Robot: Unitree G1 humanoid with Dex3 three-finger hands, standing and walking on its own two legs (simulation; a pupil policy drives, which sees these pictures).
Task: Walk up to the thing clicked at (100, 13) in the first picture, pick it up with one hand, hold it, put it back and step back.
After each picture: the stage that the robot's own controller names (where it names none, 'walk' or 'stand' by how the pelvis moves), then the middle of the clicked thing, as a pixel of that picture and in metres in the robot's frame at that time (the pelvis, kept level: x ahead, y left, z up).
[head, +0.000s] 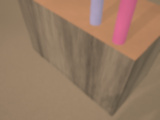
stand; (97, 3) +0.85 -0.07 +0.05
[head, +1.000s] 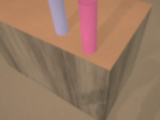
walk; (58, 11) +0.72 +0.15 +0.07
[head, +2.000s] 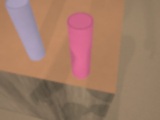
stand; (28, 32) +0.50 +0.21 +0.08
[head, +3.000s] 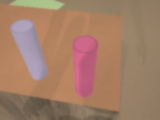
stand; (32, 53) +0.45 +0.20 +0.06
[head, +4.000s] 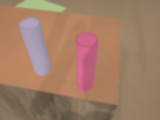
stand; (37, 49) +0.49 +0.19 +0.05
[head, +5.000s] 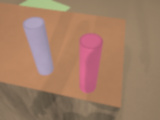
stand; (40, 49) +0.49 +0.18 +0.05
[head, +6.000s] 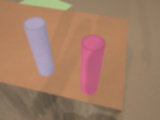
stand; (41, 50) +0.48 +0.17 +0.05
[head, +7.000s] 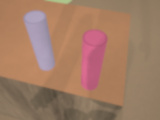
rise first; (41, 44) +0.49 +0.17 +0.05
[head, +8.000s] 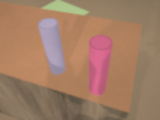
rise first; (53, 49) +0.49 +0.16 +0.05
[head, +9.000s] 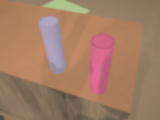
go down; (54, 47) +0.50 +0.15 +0.06
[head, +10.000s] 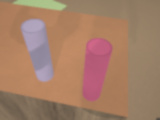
go down; (40, 54) +0.45 +0.15 +0.07
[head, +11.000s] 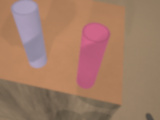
close in; (32, 39) +0.48 +0.15 +0.08
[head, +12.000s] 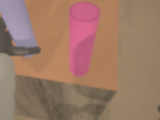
close; (19, 25) +0.50 +0.17 +0.11
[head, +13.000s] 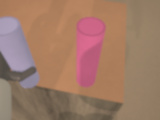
lift; (19, 58) +0.39 +0.19 +0.10
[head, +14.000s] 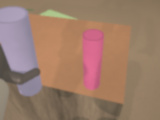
lift; (22, 58) +0.31 +0.17 +0.22
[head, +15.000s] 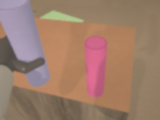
hold; (28, 48) +0.33 +0.15 +0.23
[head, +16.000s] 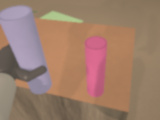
hold; (30, 56) +0.32 +0.15 +0.22
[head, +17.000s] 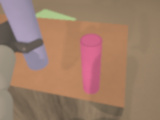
crouch; (27, 31) +0.40 +0.16 +0.24
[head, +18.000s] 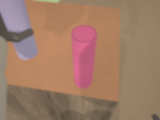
lower; (17, 22) +0.48 +0.17 +0.18
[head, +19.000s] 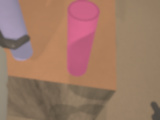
lower; (12, 26) +0.49 +0.17 +0.12
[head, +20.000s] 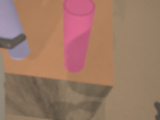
lower; (8, 25) +0.49 +0.18 +0.12
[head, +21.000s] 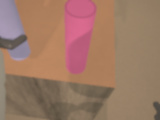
lower; (9, 26) +0.49 +0.18 +0.12
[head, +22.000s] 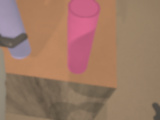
lower; (10, 24) +0.49 +0.18 +0.12
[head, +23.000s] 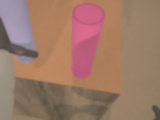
withdraw; (19, 29) +0.48 +0.16 +0.11
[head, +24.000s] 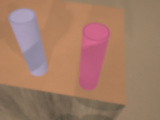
sink last; (32, 47) +0.45 +0.16 +0.09
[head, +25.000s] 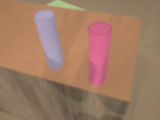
stand; (50, 42) +0.51 +0.17 +0.09
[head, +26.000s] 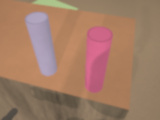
stand; (43, 47) +0.47 +0.16 +0.09
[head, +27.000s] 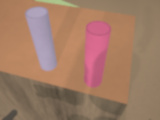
stand; (43, 42) +0.49 +0.16 +0.10
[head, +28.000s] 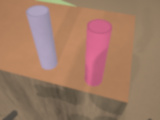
stand; (44, 41) +0.49 +0.16 +0.10
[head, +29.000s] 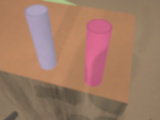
stand; (43, 41) +0.48 +0.16 +0.10
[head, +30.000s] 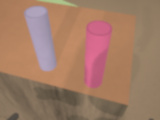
stand; (43, 42) +0.48 +0.16 +0.10
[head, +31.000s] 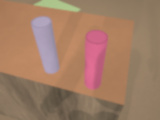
stand; (47, 48) +0.50 +0.16 +0.05
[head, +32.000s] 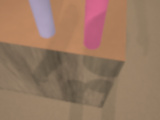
walk; (41, 8) +0.59 +0.16 +0.08
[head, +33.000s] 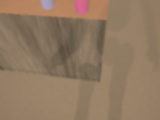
walk; out of the picture +0.87 +0.22 +0.07
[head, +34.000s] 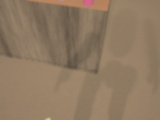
stand; out of the picture +1.11 +0.16 +0.06
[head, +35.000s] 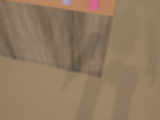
stand; out of the picture +1.09 +0.14 +0.05
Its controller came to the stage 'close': yes
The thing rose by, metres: 0.22
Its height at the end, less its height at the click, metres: +0.00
